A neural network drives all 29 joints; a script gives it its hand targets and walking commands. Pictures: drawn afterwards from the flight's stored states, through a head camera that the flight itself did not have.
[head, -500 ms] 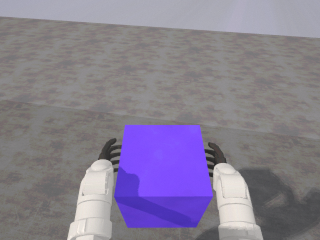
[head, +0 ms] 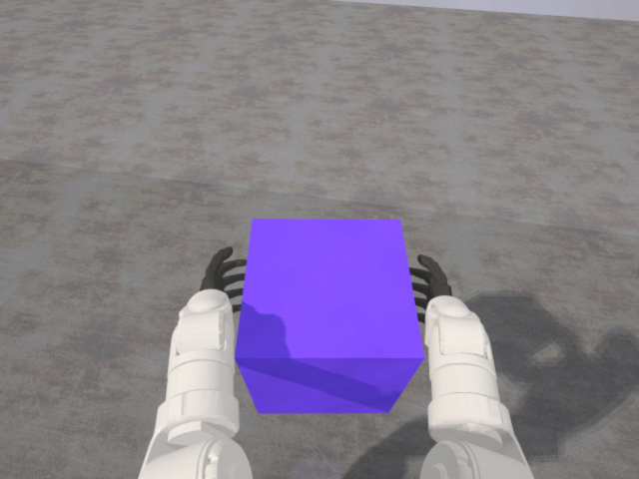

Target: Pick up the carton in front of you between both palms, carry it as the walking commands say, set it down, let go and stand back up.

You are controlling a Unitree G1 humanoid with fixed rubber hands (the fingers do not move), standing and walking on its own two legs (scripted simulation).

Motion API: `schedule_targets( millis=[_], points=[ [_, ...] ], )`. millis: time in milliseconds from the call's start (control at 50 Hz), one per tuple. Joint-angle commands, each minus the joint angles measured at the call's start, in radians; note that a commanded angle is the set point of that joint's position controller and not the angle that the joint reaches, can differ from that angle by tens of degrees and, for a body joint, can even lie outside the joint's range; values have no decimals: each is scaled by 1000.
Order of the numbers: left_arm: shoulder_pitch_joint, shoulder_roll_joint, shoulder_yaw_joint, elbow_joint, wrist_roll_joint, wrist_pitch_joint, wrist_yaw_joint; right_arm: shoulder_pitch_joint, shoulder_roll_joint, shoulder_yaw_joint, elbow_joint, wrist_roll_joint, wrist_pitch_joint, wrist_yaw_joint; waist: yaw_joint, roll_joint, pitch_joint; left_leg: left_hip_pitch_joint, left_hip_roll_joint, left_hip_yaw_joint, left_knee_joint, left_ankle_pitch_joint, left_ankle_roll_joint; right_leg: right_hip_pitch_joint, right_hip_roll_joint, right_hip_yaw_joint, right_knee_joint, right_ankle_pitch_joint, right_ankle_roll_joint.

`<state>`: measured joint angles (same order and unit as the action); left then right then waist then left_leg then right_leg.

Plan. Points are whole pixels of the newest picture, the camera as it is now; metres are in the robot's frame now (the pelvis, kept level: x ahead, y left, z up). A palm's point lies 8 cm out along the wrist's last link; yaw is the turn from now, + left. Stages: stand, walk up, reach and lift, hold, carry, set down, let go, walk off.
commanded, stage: set down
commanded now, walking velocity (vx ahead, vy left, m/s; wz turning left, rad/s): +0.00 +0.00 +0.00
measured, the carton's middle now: (324, 322) +0.34 +0.00 -0.05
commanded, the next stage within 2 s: none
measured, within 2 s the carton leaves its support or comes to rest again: neither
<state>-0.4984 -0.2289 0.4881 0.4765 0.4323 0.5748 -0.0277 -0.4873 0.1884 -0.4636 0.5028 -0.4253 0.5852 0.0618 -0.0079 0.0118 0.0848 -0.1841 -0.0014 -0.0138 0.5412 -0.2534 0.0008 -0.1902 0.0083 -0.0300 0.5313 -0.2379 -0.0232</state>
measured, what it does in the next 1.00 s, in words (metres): lowers itself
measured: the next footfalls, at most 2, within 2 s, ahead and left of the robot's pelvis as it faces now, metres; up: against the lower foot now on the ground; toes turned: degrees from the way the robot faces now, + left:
none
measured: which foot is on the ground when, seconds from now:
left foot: down 0.00-1.00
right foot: down 0.00-1.00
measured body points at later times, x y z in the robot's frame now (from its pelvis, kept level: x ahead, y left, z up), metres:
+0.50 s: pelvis -0.02 +0.01 -0.10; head +0.20 -0.02 +0.30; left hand +0.39 +0.11 -0.17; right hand +0.38 -0.19 -0.18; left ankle +0.03 +0.13 -0.73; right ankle +0.04 -0.11 -0.73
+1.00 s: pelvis -0.06 +0.00 -0.23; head +0.23 -0.05 +0.11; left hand +0.44 +0.10 -0.32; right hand +0.44 -0.20 -0.33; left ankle +0.03 +0.13 -0.73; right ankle +0.04 -0.11 -0.73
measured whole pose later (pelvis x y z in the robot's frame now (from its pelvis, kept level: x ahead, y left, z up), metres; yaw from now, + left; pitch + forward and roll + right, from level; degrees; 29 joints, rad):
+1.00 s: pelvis -0.06 +0.00 -0.23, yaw +0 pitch +44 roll +4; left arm -0.98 -0.15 0.54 0.55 0.20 0.28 0.13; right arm -1.06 -0.11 -0.38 0.72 -0.24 0.32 0.04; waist -0.01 0.05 -0.08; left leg -1.85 -0.06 -0.02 1.61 -0.52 -0.05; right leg -1.91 0.02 0.03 1.62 -0.47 -0.02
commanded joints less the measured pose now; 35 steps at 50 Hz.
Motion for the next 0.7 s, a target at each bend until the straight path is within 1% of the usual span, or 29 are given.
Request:
schedule_targets(
  millis=[0, 40, 60, 100, 140, 180, 240, 260, 280, 300, 320, 340, 360, 380, 400, 420, 440, 460, 480, 520, 540, 600, 680],
  points=[
    [-449, -726, -319, 127, -124, -81, -150, -496, 625, 289, 81, 99, -109, 171, -17, 6, -156, -123, -78, -68, -59, 17, 19, -63, 70, 95, -31, 13, -24],
    [-411, -681, -291, 137, -104, -145, -130, -469, 569, 272, 88, 75, -171, 167, -15, 6, -202, -158, -89, -63, -10, 95, 11, -122, 77, 89, 16, 90, -19],
    [-401, -671, -295, 133, -105, -181, -122, -461, 557, 279, 88, 75, -205, 169, -13, 5, -234, -174, -95, -62, 16, 136, 6, -150, 81, 88, 41, 129, -16],
    [-396, -683, -333, 117, -123, -257, -111, -457, 563, 320, 83, 95, -278, 176, -11, 5, -321, -205, -106, -60, 69, 210, -3, -193, 91, 86, 94, 206, -11],
    [-396, -724, -392, 118, -156, -328, -103, -476, 593, 381, 84, 135, -345, 185, -8, -3, -437, -247, -114, -62, 129, 278, -14, -237, 101, 84, 159, 276, -6],
    [-413, -771, -473, 111, -193, -388, -90, -504, 626, 460, 80, 177, -403, 190, -12, -17, -567, -285, -122, -65, 193, 347, -21, -272, 108, 85, 224, 345, -1],
    [-463, -800, -592, 62, -239, -460, -69, -550, 655, 566, 58, 229, -472, 190, -20, -37, -793, -355, -132, -66, 302, 455, -29, -316, 111, 86, 326, 460, 7],
    [-482, -797, -632, 35, -259, -475, -61, -561, 648, 589, 40, 244, -487, 186, -30, -34, -879, -393, -136, -64, 337, 482, -34, -311, 110, 87, 362, 510, 9],
    [-523, -776, -677, -12, -276, -488, -48, -547, 652, 588, 35, 256, -506, 169, -51, -24, -990, -332, -124, -74, 384, 533, -38, -394, 118, 77, 381, 442, 13],
    [-518, -786, -677, -9, -279, -491, -44, -594, 632, 623, 14, 264, -509, 165, -26, -30, -1022, -413, -136, -56, 403, 475, -42, -388, 114, 77, 403, 466, 14],
    [-508, -787, -694, -20, -284, -490, -40, -588, 623, 628, 5, 269, -506, 163, -41, -25, -1054, -504, -144, -50, 420, 453, -48, -353, 109, 81, 438, 529, 13],
    [-504, -786, -711, -25, -291, -487, -36, -579, 635, 640, 0, 281, -500, 162, -40, -21, -1092, -563, -153, -45, 436, 441, -52, -347, 106, 86, 474, 572, 17],
    [-511, -779, -720, -31, -296, -483, -34, -582, 636, 644, -8, 290, -494, 159, -43, -22, -1111, -616, -157, -40, 452, 422, -52, -350, 110, 87, 496, 575, 20],
    [-524, -776, -715, -27, -297, -474, -36, -584, 640, 636, 5, 286, -480, 160, -44, -12, -1100, -693, -163, -32, 461, 375, -57, -346, 110, 90, 512, 559, 21],
    [-552, -775, -708, -18, -293, -462, -38, -599, 658, 625, 27, 283, -469, 157, -47, -25, -1098, -686, -162, -25, 472, 286, -55, -418, 117, 81, 499, 410, 26],
    [-549, -793, -683, 11, -278, -447, -44, -619, 641, 620, 44, 273, -455, 162, -36, -5, -1026, -762, -164, -19, 479, 228, -55, -477, 114, 79, 506, 365, 26],
    [-556, -805, -661, 33, -269, -433, -52, -628, 655, 609, 60, 268, -438, 171, -41, -11, -996, -805, -167, -20, 487, 193, -50, -517, 115, 75, 517, 336, 28],
    [-571, -817, -644, 53, -264, -419, -59, -644, 670, 601, 70, 269, -424, 179, -37, -12, -988, -830, -170, -16, 500, 162, -48, -556, 118, 71, 531, 300, 30],
    [-592, -824, -629, 66, -261, -406, -65, -669, 679, 595, 77, 269, -410, 186, -33, -16, -979, -858, -172, -10, 517, 133, -45, -594, 121, 67, 544, 259, 29],
    [-652, -826, -591, 87, -254, -383, -72, -736, 689, 589, 94, 268, -385, 199, -14, -29, -960, -912, -174, 0, 550, 64, -42, -662, 123, 62, 573, 179, 28],
    [-680, -826, -571, 99, -249, -372, -74, -762, 687, 577, 108, 263, -373, 204, -12, -36, -950, -944, -176, 4, 567, 32, -40, -694, 123, 60, 587, 146, 28],
    [-759, -821, -526, 125, -246, -346, -80, -825, 681, 544, 142, 251, -347, 210, -15, -53, -955, -1026, -182, 17, 623, -28, -38, -767, 125, 52, 636, 83, 30],
    [-865, -814, -503, 141, -263, -329, -83, -903, 667, 521, 174, 249, -329, 206, -25, -61, -1020, -1116, -191, 33, 707, -50, -42, -825, 130, 44, 715, 69, 31]
  ],
)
